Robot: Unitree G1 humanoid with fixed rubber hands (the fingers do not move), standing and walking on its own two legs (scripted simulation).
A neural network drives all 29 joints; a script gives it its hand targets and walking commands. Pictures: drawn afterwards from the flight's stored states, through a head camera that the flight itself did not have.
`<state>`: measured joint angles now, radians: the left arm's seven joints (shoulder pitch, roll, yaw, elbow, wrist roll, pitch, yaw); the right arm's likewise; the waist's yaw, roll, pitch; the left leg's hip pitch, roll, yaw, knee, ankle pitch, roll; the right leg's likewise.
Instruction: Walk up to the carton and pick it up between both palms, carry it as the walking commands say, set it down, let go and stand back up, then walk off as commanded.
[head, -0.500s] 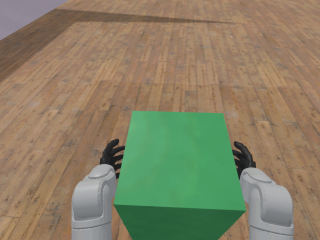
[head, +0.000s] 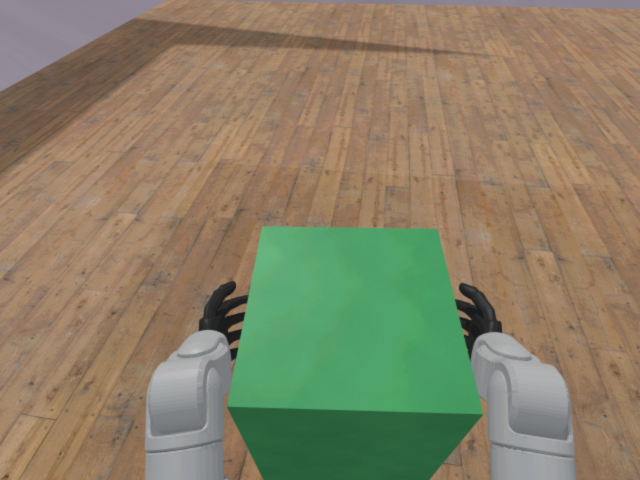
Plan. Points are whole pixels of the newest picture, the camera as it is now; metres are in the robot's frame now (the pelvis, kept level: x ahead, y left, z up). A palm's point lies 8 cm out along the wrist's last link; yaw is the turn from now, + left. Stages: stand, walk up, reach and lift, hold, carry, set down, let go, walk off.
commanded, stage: carry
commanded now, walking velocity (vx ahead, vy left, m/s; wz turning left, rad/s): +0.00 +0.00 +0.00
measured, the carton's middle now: (345, 364) +0.28 +0.00 +0.00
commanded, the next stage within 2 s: none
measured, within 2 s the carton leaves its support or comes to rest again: neither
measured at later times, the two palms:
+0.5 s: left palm (231, 331) +0.29 +0.14 +0.07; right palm (483, 340) +0.28 -0.17 +0.06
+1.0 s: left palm (239, 324) +0.31 +0.14 +0.05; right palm (481, 335) +0.30 -0.17 +0.05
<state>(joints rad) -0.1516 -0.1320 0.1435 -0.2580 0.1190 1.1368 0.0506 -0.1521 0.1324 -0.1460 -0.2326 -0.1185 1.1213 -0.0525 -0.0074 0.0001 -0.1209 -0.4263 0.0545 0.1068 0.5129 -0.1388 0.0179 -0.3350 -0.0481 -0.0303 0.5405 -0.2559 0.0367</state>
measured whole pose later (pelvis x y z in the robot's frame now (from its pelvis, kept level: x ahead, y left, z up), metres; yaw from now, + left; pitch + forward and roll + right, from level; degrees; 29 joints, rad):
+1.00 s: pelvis +0.03 -0.01 +0.00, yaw -1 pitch +3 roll +0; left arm -0.14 -0.13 0.15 -0.05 0.16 0.87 0.01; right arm -0.13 0.13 -0.16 -0.03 -0.16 0.85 -0.02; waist -0.02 0.00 -0.11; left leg -0.39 0.06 0.12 0.52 -0.19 0.00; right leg -0.30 -0.05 -0.02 0.55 -0.31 0.03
